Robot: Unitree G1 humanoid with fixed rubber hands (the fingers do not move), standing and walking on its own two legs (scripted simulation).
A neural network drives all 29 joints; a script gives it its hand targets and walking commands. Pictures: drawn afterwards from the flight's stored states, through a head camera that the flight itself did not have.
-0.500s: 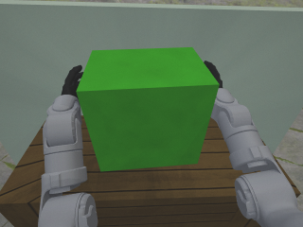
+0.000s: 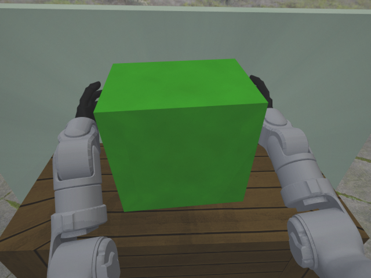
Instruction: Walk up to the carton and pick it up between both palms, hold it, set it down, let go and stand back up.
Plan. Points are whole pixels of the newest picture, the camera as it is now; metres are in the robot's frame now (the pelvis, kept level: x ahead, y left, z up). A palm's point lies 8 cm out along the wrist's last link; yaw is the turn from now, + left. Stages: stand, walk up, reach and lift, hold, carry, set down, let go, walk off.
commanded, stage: hold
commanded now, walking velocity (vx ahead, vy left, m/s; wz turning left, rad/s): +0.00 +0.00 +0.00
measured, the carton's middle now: (180, 134) +0.36 +0.00 +0.20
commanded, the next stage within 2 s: none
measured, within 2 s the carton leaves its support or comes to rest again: neither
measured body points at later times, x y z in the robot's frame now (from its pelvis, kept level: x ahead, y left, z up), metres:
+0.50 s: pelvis +0.00 +0.00 +0.00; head -0.07 +0.02 +0.45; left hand +0.37 +0.18 +0.24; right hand +0.39 -0.17 +0.24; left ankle +0.02 +0.13 -0.75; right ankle +0.00 -0.11 -0.75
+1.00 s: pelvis +0.00 +0.00 +0.00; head -0.07 +0.02 +0.44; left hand +0.37 +0.18 +0.24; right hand +0.39 -0.17 +0.24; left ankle +0.02 +0.13 -0.75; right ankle +0.00 -0.11 -0.75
